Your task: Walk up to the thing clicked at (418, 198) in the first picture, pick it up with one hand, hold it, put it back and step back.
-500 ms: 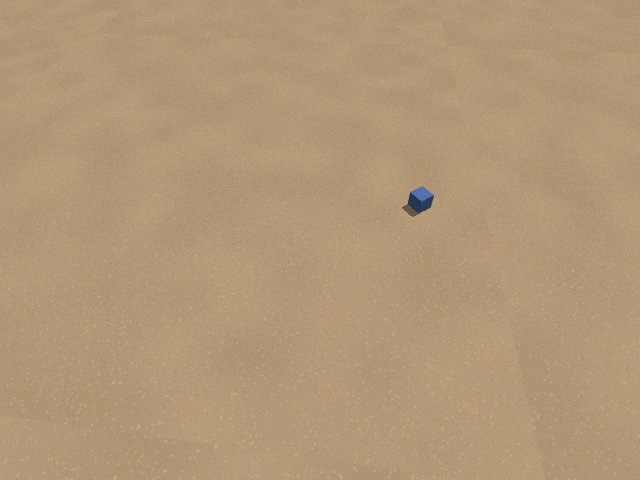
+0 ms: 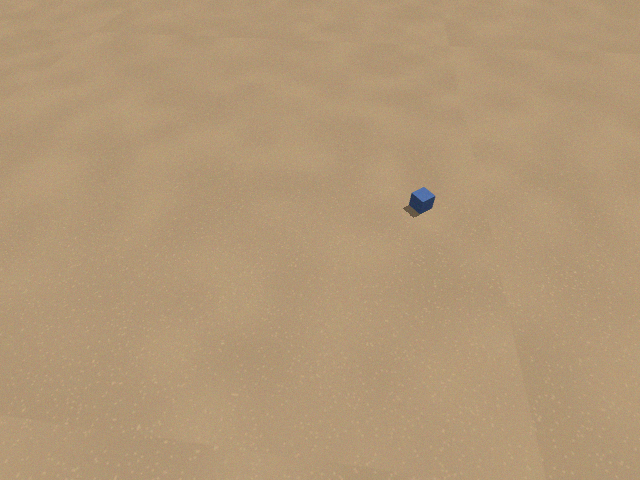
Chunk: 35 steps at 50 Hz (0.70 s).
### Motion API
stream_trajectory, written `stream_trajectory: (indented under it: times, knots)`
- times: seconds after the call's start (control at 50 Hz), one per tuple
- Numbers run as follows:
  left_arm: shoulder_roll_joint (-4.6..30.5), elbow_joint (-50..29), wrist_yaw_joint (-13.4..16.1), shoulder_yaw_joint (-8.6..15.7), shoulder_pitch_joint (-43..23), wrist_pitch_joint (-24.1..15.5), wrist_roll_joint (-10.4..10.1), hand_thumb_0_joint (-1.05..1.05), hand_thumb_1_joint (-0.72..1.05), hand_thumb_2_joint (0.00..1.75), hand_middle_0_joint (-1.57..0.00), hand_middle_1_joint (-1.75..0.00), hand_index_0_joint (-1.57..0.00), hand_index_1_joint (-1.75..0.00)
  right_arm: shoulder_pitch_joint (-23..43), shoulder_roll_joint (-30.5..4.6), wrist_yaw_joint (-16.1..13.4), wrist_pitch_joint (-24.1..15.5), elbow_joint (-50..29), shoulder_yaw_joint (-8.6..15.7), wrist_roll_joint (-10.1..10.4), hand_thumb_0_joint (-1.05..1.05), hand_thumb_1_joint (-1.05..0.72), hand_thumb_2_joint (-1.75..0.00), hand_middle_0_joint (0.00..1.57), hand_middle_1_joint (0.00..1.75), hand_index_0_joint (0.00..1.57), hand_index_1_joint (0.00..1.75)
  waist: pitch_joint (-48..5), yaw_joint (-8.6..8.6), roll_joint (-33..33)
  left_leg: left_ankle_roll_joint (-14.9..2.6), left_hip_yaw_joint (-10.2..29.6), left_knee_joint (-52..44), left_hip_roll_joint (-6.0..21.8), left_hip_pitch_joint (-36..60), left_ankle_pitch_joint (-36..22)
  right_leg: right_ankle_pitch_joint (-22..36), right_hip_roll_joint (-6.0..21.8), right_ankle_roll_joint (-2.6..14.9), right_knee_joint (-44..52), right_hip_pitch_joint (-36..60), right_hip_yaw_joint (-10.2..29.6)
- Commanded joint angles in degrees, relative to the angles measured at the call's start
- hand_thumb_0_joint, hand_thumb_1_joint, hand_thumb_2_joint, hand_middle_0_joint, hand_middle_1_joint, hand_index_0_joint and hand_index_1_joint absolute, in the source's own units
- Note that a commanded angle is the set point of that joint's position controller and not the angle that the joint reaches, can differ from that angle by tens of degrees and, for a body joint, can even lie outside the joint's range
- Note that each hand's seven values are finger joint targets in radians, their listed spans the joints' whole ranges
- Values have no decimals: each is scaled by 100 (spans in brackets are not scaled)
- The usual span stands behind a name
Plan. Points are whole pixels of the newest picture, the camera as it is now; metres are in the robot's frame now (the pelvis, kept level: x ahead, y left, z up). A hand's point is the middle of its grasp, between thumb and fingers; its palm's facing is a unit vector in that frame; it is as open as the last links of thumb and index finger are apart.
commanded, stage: stand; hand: left
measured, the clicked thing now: (422, 200) +1.36 -0.40 -0.74
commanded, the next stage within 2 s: walk up in 0.62 s
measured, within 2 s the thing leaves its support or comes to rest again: neither
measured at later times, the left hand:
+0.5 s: hand out of the picture +0.08 +0.25 -0.16, palm faces -0.03 -0.94 -0.35, open 7.4 cm
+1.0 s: hand (201, 429) +0.21 +0.21 -0.14, palm faces -0.20 -0.86 -0.47, open 7.4 cm
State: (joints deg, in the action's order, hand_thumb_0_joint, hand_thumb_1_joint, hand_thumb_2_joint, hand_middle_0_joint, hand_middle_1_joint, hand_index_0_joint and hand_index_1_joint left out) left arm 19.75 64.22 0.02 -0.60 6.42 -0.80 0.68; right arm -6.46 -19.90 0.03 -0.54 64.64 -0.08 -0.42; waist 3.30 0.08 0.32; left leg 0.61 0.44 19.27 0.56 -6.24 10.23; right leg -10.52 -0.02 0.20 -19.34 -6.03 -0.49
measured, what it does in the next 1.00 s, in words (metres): walks ahead, turning right: right foot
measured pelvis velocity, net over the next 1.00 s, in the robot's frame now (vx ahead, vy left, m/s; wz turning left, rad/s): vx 0.08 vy -0.07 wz -0.30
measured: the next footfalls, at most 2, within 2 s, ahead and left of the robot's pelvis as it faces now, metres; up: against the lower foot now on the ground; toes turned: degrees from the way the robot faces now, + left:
right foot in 0.92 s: +0.12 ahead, -0.21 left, +0.00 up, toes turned -22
left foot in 1.36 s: +0.47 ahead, -0.03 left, +0.00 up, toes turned -25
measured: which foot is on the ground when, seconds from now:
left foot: down 0.00-0.92, up 0.94-1.00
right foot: down 0.00-0.66, up 0.68-0.90, down 0.92-1.00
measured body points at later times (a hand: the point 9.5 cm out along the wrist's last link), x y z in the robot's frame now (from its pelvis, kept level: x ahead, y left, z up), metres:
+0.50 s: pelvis +0.00 +0.00 +0.00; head +0.01 +0.00 +0.45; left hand +0.08 +0.30 -0.13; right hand +0.08 -0.30 -0.13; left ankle +0.01 +0.13 -0.75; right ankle +0.00 -0.12 -0.75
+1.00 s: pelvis +0.08 -0.07 -0.04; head +0.07 -0.11 +0.41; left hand +0.22 +0.25 -0.11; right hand +0.08 -0.43 -0.16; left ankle +0.03 +0.10 -0.70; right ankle +0.08 -0.20 -0.75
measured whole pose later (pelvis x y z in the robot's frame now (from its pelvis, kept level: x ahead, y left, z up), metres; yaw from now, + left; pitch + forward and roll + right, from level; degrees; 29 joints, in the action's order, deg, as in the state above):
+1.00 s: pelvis +0.08 -0.07 -0.04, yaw -17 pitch -3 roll +0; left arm 24.0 52.4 -3.7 6.4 16.3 -2.1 1.1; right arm -10.5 -27.7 3.7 0.5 53.0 5.8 -1.8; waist 3.0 -2.1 5.7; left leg -0.2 -1.8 60.7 6.1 -14.9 30.3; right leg -19.7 1.8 1.5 -43.7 -20.8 -4.2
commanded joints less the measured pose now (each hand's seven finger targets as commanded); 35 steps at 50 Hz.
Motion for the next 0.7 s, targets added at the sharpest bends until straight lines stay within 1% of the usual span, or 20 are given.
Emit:
stream_trajectory:
  times: [0.0,0.04,0.08,0.1,0.12,0.14,0.16,0.2,0.28,0.3,0.32,0.38,0.44,0.48,0.58,0.6,0.62,0.64,0.66,0.68]
  knots:
    - [1221,-348,43,238,-200,-104,-26,0,90,90,-20,-30,-20,-30,212,-1185,-56,-123,-351,210,-4,0,-90,-90,20,30,20,30,-312,-24,9,-181,492,-375,633,-26,-503,482,721,121,396,-126,554]
    - [1223,-368,55,239,-226,-109,-12,0,90,90,-20,-30,-20,-30,234,-1219,-51,-130,-367,231,-8,0,-90,-90,20,30,20,30,-496,-18,-25,-196,482,-293,669,115,-732,658,739,139,339,-32,537]
    - [1203,-343,52,237,-222,-101,-3,0,90,90,-20,-30,-20,-30,190,-1190,-51,-119,-342,215,1,0,-90,-90,20,30,20,30,-317,-8,-31,-188,505,-370,646,-51,-461,416,713,123,404,-100,542]
    - [1247,-365,46,250,-199,-112,-7,0,90,90,-20,-30,-20,-30,187,-1200,-50,-127,-358,224,-14,0,-90,-90,20,30,20,30,-464,-16,-50,-200,473,-322,647,68,-603,614,750,134,381,-35,574]
    - [1231,-342,43,242,-162,-105,-8,0,90,90,-20,-30,-20,-30,235,-1205,-52,-130,-361,224,1,0,-90,-90,20,30,20,30,-412,-34,-59,-203,506,-332,664,88,-599,545,723,129,366,-94,538]
    - [1233,-342,46,248,-174,-111,-4,0,90,90,-20,-30,-20,-30,253,-1203,-52,-131,-375,220,-11,0,-90,-90,20,30,20,30,-448,-31,-33,-212,494,-319,657,112,-659,649,733,125,376,-93,550]
    - [1230,-338,51,245,-204,-108,-8,0,90,90,-20,-30,-20,-30,220,-1159,-50,-124,-363,205,0,0,-90,-90,20,30,20,30,-336,-15,-77,-193,510,-374,660,22,-586,498,714,124,374,-118,530]
    - [1239,-366,53,248,-229,-112,-10,0,90,90,-20,-30,-20,-30,223,-1205,-53,-129,-368,222,-6,0,-90,-90,20,30,20,30,-466,-8,-48,-199,496,-324,663,124,-696,650,741,139,349,-54,558]
    - [1232,-366,51,249,-198,-102,-8,0,90,90,-20,-30,-20,-30,224,-1192,-55,-131,-363,216,-2,0,-90,-90,20,30,20,30,-395,-15,-2,-191,494,-339,668,48,-650,610,728,139,342,-37,546]
    - [1216,-369,51,240,-147,-111,-4,0,90,90,-20,-30,-20,-30,249,-1220,-52,-135,-371,226,-6,0,-90,-90,20,30,20,30,-482,-38,-9,-207,482,-292,671,138,-788,780,745,128,350,-27,557]
    - [1263,-366,53,249,-177,-114,-14,0,90,90,-20,-30,-20,-30,208,-1194,-52,-129,-371,219,-1,0,-90,-90,20,30,20,30,-498,-15,-93,-206,480,-307,675,136,-830,785,747,134,335,-7,554]
    - [1216,-352,53,236,-160,-111,-11,0,90,90,-20,-30,-20,-30,195,-1194,-58,-119,-352,210,0,0,-90,-90,20,30,20,30,-363,-9,-61,-195,471,-318,652,84,-659,684,731,111,407,-100,567]
    - [1245,-366,57,248,-187,-110,-11,0,90,90,-20,-30,-20,-30,204,-1210,-52,-113,-367,217,-9,0,-90,-90,20,30,20,30,-448,-14,-22,-203,470,-308,663,91,-724,783,749,130,345,10,551]
    - [1243,-342,52,252,-127,-111,-16,0,90,90,-20,-30,-20,-30,235,-1204,-56,-118,-375,215,0,0,-90,-90,20,30,20,30,-445,-38,-82,-211,488,-332,674,134,-719,722,737,120,365,-3,549]
    - [1253,-337,55,263,-182,-103,-11,0,90,90,-20,-30,-20,-30,194,-1198,-60,-119,-369,211,-4,0,-90,-90,20,30,20,30,-386,-10,-58,-180,488,-363,659,109,-652,633,734,122,393,-52,558]
    - [1759,-973,-194,773,197,-25,130,0,90,90,-20,-30,-20,-30,37,-1967,111,-287,-995,763,-216,0,-90,-90,20,30,20,30,-523,149,152,-485,132,443,569,1269,2038,-1654,445,381,-55,-1659,1266]
    - [1616,-1124,-298,738,-336,25,144,0,90,90,-20,-30,-20,-30,-476,-1941,159,-295,-891,847,-220,0,-90,-90,20,30,20,30,-210,514,302,-725,441,43,861,2277,2948,-2040,296,134,-230,-3447,942]
    - [1305,-1443,-358,753,-1150,31,142,0,90,90,-20,-30,-20,-30,-1010,-2097,149,-283,-867,956,-156,0,-90,-90,20,30,20,30,-43,967,1347,-1105,1562,-879,1965,2129,3504,-1800,42,100,-1887,-4114,274]
    - [1305,-1541,-374,771,-1134,19,205,0,90,90,-20,-30,-20,-30,-722,-2117,145,-301,-1094,965,-147,0,-90,-90,20,30,20,30,176,862,1107,-1462,2017,-1269,2824,1335,3010,-1702,437,48,-3003,-4126,236]
    - [1386,-1502,-406,787,-820,13,205,0,90,90,-20,-30,-20,-30,-419,-1986,136,-331,-1338,946,-147,0,-90,-90,20,30,20,30,98,544,462,-1459,1903,-1315,2909,827,2564,-1506,677,94,-3416,-3710,381]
